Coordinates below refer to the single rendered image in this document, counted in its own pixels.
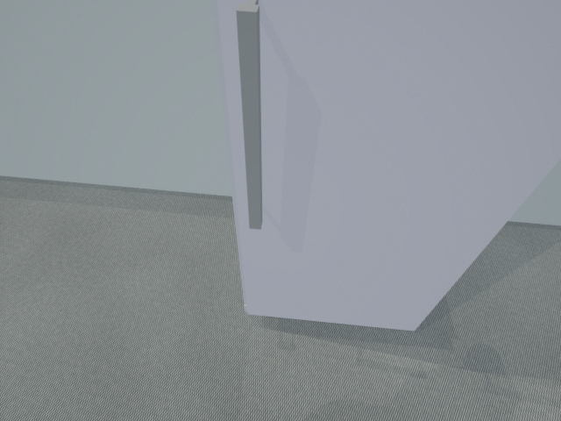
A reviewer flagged handle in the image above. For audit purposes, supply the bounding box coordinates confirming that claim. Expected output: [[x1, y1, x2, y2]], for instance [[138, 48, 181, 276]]
[[237, 0, 262, 230]]

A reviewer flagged fridge door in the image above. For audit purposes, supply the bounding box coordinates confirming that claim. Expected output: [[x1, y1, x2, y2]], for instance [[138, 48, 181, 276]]
[[217, 0, 561, 331]]

